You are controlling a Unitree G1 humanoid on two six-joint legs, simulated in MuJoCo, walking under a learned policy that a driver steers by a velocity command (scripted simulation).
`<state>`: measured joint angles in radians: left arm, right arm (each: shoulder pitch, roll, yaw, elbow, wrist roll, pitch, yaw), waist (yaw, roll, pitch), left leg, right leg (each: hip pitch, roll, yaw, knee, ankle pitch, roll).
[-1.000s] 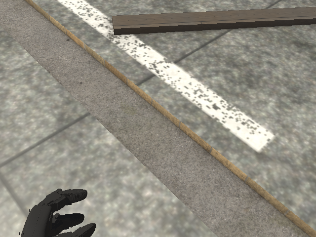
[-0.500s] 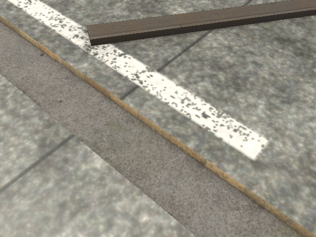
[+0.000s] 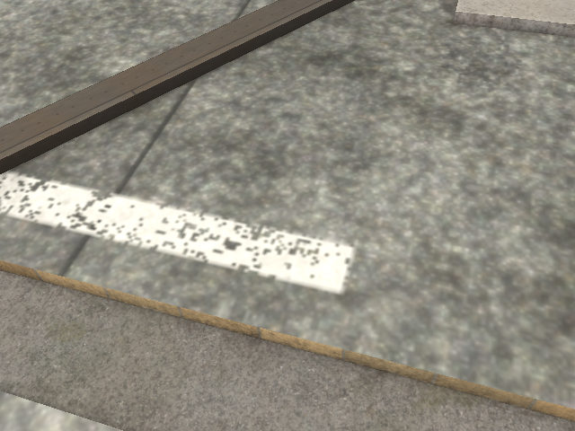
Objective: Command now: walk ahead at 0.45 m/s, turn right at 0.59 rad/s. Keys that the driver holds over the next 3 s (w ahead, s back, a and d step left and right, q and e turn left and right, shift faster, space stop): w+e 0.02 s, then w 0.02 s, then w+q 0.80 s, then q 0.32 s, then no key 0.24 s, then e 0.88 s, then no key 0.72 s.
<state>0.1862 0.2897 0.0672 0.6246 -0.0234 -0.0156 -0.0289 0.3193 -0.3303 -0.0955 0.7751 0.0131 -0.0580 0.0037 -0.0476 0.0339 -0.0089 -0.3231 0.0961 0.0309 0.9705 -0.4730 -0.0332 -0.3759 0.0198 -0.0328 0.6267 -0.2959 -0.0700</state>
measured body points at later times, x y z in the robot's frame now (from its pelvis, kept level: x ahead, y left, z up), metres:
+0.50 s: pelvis +0.28 +0.01 -0.01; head +0.32 +0.01 +0.43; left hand +0.28 +0.29 -0.14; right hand +0.50 -0.23 -0.10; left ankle +0.38 +0.10 -0.73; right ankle +0.05 -0.10 -0.67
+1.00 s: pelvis +0.55 -0.02 +0.00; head +0.59 -0.03 +0.45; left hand +0.62 +0.27 -0.08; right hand +0.76 -0.26 -0.12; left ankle +0.46 +0.09 -0.67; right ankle +0.65 -0.12 -0.73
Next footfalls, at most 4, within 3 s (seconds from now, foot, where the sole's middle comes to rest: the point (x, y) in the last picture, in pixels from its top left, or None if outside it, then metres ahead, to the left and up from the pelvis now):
0.42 left None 0.42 0.11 -0.76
0.82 right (344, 343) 0.70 -0.11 -0.76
1.26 left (244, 385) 0.63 0.15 -0.83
1.50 right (324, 315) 0.78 -0.07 -0.76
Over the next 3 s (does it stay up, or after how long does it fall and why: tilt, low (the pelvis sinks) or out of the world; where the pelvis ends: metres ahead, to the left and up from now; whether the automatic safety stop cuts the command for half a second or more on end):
stays up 0.67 0.00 -0.05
